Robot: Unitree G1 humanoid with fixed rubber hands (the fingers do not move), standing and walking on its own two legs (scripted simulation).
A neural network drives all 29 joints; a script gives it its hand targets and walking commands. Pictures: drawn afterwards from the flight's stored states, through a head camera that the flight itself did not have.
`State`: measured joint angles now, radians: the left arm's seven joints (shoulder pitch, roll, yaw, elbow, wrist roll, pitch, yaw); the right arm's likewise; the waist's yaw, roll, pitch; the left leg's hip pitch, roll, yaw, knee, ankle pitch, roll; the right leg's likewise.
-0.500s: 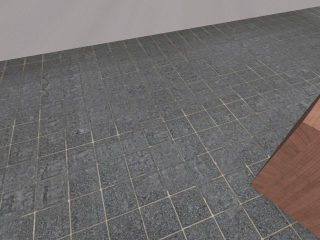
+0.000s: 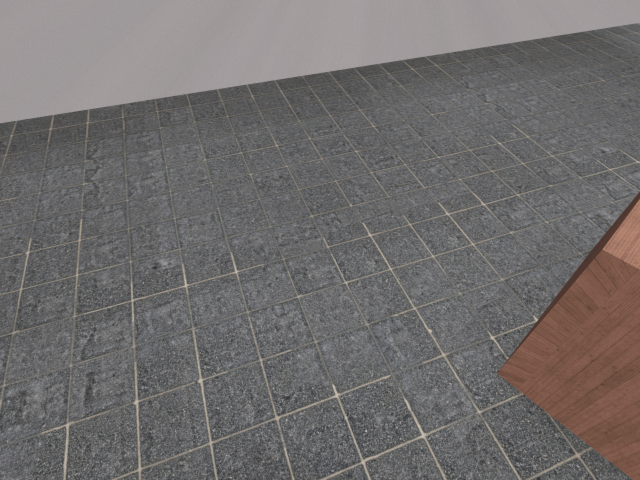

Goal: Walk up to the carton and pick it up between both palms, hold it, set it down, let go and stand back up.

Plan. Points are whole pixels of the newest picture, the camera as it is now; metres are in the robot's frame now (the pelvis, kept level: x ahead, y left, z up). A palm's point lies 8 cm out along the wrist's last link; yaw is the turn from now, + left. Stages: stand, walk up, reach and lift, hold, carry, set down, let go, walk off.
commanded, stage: stand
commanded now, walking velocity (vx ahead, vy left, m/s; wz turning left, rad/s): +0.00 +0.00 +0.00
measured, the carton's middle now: out of the picture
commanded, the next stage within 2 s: walk up in 0.34 s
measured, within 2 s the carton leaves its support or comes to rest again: neither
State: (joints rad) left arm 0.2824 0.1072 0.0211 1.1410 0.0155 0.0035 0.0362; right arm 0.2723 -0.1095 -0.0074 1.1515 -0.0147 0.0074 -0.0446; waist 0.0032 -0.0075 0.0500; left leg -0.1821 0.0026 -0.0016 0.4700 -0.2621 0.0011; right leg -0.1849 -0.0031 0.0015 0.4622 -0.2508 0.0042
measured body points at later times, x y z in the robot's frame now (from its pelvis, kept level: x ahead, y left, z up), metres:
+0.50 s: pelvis +0.00 +0.00 +0.00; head +0.02 +0.00 +0.45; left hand -0.03 +0.20 -0.16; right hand -0.03 -0.20 -0.16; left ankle +0.00 +0.12 -0.74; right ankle +0.00 -0.12 -0.74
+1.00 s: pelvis +0.06 -0.12 -0.04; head +0.07 -0.15 +0.41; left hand +0.18 +0.14 -0.15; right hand +0.06 -0.41 -0.19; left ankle +0.02 +0.04 -0.68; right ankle +0.05 -0.26 -0.74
